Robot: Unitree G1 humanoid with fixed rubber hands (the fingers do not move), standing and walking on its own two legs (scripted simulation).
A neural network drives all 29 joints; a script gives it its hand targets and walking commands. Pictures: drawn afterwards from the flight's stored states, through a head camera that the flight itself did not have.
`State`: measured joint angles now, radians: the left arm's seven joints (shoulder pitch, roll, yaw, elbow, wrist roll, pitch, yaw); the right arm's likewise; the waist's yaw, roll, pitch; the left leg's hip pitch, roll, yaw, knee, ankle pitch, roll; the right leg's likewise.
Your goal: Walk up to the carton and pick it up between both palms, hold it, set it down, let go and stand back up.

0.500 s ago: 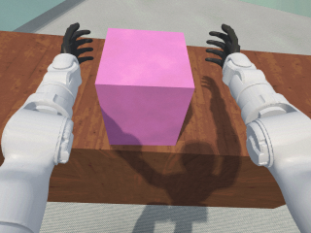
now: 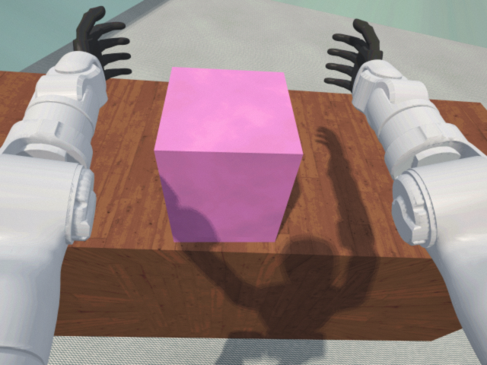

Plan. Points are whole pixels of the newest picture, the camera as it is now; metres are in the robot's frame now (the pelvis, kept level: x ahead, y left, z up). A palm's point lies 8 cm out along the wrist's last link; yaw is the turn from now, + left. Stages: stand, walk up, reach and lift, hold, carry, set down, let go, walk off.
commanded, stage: set down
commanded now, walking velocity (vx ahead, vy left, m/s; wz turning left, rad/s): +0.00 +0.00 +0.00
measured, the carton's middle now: (226, 160) +0.46 +0.05 +0.06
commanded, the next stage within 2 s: none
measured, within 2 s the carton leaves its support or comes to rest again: neither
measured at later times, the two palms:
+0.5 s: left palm (93, 127) +0.41 +0.24 +0.18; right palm (342, 133) +0.41 -0.13 +0.18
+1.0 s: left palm (94, 183) +0.35 +0.24 +0.13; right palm (348, 190) +0.36 -0.14 +0.12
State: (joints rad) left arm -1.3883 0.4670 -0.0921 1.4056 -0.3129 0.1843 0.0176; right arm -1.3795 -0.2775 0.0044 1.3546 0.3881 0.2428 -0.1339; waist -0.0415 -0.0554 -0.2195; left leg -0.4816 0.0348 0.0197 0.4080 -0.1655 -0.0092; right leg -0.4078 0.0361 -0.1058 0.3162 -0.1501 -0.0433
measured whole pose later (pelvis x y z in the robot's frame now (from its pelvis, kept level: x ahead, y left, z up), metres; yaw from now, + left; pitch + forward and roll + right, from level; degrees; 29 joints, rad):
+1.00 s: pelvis -0.03 +0.00 +0.00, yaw -1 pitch +1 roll +0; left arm -0.58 0.29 0.13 0.59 -0.18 0.25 0.02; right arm -0.58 -0.14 0.02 0.64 0.30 0.17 -0.17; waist 0.04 -0.03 -0.04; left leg -0.24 0.03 0.05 0.38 -0.15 0.00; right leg -0.20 0.03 -0.07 0.34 -0.16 -0.04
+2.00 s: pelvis +0.01 +0.01 +0.01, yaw -2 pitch -2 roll +0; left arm 0.17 0.23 0.03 0.29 -0.11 0.07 -0.01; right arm 0.20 -0.14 0.02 0.35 0.13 -0.03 -0.04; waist 0.03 -0.02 0.04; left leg -0.08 0.01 0.07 0.31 -0.19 0.01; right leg -0.05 0.02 -0.05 0.28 -0.19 -0.03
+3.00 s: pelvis +0.01 +0.00 +0.00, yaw -3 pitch -3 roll +0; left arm 0.19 0.21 0.01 0.53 0.01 0.12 0.01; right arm 0.16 -0.20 -0.02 0.77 0.00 -0.20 0.03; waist 0.01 -0.04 0.07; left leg -0.10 0.03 0.08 0.37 -0.22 0.00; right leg -0.08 0.03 -0.04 0.36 -0.22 -0.04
